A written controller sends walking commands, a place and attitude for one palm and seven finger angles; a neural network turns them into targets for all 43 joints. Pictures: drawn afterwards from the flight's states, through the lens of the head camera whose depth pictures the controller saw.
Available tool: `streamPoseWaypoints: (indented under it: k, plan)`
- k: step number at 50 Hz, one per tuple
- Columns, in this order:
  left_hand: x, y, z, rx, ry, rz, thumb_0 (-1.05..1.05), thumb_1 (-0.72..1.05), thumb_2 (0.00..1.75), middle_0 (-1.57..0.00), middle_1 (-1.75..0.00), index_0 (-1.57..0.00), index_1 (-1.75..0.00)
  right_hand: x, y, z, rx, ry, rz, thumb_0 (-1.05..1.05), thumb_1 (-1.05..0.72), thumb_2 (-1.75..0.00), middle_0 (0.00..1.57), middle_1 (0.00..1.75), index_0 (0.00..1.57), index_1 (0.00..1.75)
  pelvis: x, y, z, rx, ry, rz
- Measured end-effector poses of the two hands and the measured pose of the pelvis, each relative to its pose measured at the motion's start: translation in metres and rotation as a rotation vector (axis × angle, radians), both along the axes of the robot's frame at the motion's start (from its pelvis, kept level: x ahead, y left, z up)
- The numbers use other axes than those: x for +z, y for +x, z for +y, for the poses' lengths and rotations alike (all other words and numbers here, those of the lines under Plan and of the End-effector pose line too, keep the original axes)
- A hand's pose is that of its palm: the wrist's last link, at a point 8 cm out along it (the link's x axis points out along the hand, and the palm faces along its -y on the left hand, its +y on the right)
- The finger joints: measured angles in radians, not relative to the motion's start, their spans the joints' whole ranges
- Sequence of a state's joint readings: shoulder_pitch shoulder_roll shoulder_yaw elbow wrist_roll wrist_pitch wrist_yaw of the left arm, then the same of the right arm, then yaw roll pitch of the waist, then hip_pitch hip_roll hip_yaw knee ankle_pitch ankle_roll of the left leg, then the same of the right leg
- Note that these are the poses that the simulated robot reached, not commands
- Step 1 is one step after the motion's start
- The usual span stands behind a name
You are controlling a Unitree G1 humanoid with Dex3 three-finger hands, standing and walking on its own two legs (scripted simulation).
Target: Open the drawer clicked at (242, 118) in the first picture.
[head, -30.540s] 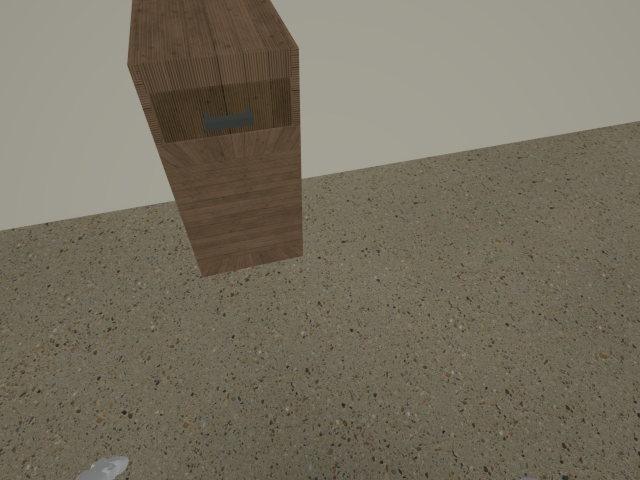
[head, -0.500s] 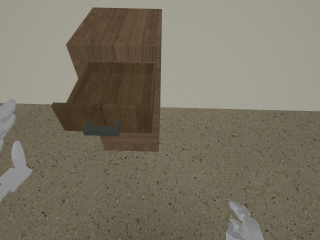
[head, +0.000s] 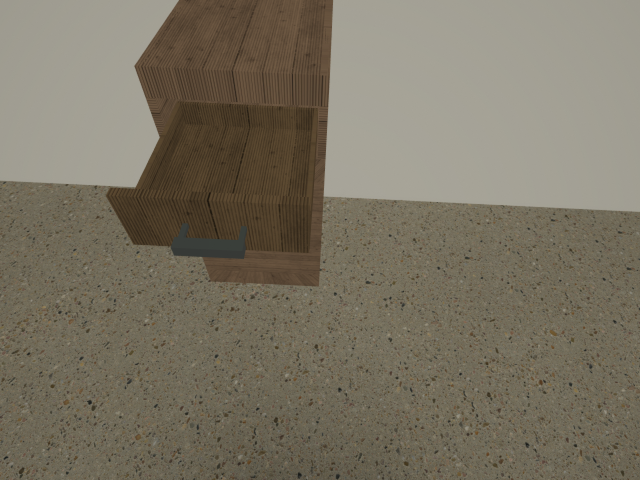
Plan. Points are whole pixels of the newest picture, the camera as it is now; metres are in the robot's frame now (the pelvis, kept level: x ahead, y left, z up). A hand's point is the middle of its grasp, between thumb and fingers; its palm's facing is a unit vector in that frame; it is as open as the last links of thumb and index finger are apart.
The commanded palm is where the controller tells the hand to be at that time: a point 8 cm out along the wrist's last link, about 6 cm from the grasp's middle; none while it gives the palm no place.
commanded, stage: let the arm hang, fingers relaxed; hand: left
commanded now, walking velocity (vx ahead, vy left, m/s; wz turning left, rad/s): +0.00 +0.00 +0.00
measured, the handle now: (211, 238) +0.51 +0.23 -0.09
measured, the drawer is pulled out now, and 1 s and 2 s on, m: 0.30 0.30 0.30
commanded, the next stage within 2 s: look to check the result in 0.62 s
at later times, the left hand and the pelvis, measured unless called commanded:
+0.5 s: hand out of the picture +0.00 +0.17 -0.17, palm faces +0.01 -0.98 -0.18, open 7.3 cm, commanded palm none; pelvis +0.00 +0.01 +0.00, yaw -2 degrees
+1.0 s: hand out of the picture +0.01 +0.17 -0.17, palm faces +0.01 -0.98 -0.18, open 7.4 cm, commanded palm none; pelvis +0.01 +0.01 +0.00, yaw -2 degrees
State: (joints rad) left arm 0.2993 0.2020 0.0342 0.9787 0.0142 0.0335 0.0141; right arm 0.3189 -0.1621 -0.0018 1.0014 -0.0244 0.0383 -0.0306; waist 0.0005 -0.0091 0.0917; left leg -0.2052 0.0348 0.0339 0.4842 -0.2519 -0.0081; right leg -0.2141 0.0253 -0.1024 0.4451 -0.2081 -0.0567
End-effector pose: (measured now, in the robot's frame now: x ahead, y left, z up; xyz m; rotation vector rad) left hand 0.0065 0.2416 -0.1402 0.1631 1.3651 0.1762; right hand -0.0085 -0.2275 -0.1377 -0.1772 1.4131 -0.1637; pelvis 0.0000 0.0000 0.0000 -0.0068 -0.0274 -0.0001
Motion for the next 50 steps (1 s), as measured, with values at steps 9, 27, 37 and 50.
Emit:
streamPoseWaypoints:
  k: [9,27,37,50]
  plan:
    - [0.008,-0.019,0.002,0.001,0.016,0.069,0.0,0.92,0.9,-0.2,-0.3,-0.2,-0.3,-0.01,-0.016,0.029,-0.031,0.074,0.024,0.0,-0.91,-0.9,0.2,0.29,0.2,0.3,0.004,-0.002,0.008,-0.016,0.006,-0.009]
    - [-0.002,-0.013,-0.02,-0.006,-0.047,0.066,0.01,0.92,0.9,-0.2,-0.3,-0.2,-0.3,-0.008,-0.028,0.043,-0.071,0.082,0.047,0.0,-0.91,-0.9,0.2,0.29,0.2,0.3,0.004,0.001,0.011,-0.028,0.009,-0.008]
    - [-0.002,-0.015,-0.022,0.002,-0.051,0.09,0.0,0.91,0.9,-0.2,-0.3,-0.2,-0.3,-0.008,-0.03,0.042,-0.078,0.073,0.07,0.0,-0.91,-0.9,0.2,0.29,0.2,0.3,0.005,0.006,0.012,-0.029,0.009,-0.003]
    - [0.0,-0.003,-0.023,-0.002,-0.039,0.084,0.0,0.91,0.9,-0.2,-0.3,-0.2,-0.3,-0.01,-0.013,0.042,-0.074,0.088,0.049,0.0,-0.91,-0.9,0.2,0.29,0.2,0.3,0.005,0.014,0.008,-0.03,0.012,0.002]
